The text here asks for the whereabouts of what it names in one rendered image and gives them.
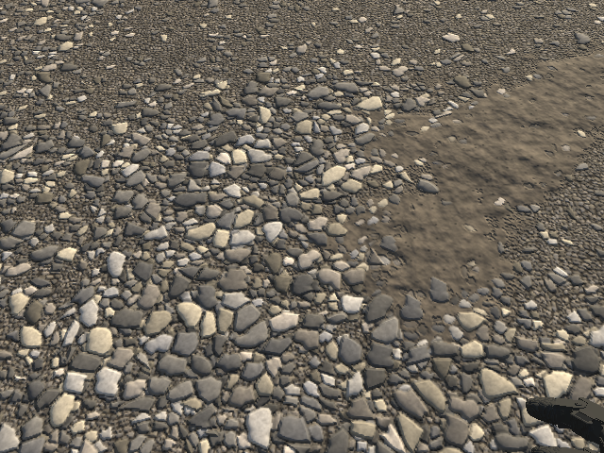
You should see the robot right hand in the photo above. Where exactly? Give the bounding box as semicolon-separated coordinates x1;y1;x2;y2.
526;397;604;453

